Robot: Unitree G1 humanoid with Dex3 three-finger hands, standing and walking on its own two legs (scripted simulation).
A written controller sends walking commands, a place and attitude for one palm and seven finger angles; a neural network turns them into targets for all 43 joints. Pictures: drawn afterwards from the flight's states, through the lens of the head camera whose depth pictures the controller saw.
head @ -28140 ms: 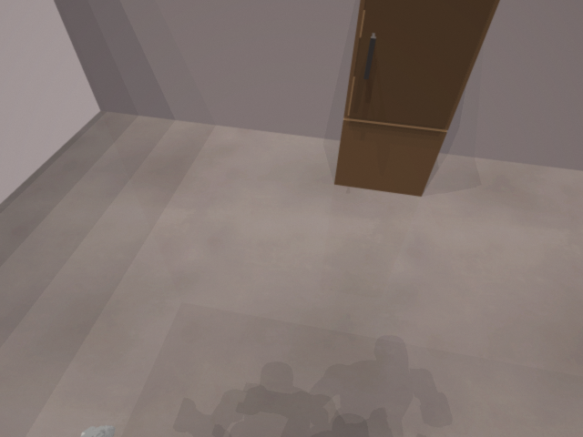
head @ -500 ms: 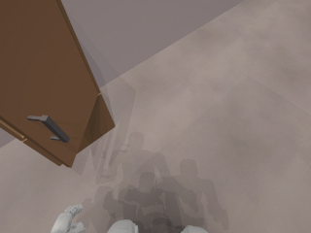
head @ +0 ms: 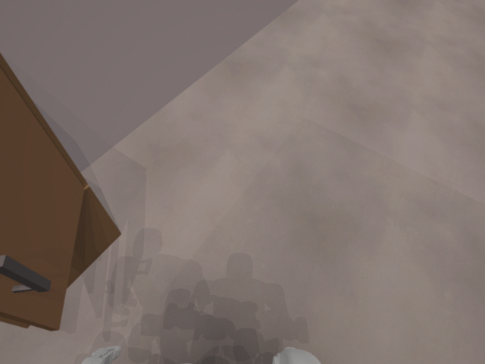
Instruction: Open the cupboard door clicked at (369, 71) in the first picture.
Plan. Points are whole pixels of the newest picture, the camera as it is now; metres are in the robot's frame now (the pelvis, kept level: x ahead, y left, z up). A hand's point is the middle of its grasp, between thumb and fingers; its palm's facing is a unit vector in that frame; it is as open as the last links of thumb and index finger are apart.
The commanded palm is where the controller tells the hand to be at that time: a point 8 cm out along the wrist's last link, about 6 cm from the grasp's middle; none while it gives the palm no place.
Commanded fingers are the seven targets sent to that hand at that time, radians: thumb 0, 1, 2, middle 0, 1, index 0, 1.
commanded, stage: walk to a spot facing it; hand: left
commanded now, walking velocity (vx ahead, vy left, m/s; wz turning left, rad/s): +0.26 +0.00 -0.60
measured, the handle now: (11, 277) +0.23 +0.42 -0.08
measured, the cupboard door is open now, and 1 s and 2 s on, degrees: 42 42 42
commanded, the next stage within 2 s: turn to face it in 1.62 s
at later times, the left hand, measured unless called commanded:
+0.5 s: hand (163, 331) +0.18 +0.16 -0.19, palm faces -0.22 -0.96 -0.19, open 7.4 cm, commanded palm none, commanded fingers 0.00 0.90 0.90 -0.20 -0.30 -0.20 -0.30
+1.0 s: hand (287, 182) +0.54 -0.08 -0.16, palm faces -0.56 -0.79 -0.24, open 7.4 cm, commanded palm none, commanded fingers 0.00 0.90 0.90 -0.20 -0.30 -0.20 -0.30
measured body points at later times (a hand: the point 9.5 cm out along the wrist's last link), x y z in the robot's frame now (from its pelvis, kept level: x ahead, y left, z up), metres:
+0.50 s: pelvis +0.14 -0.03 -0.01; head +0.18 -0.02 +0.43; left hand +0.19 +0.21 -0.17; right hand +0.17 -0.30 -0.14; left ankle +0.23 +0.08 -0.74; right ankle +0.00 -0.13 -0.74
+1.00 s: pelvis +0.31 -0.15 -0.02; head +0.34 -0.19 +0.43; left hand +0.57 -0.04 -0.14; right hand +0.12 -0.31 -0.17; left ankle +0.29 +0.03 -0.64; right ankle +0.29 -0.22 -0.74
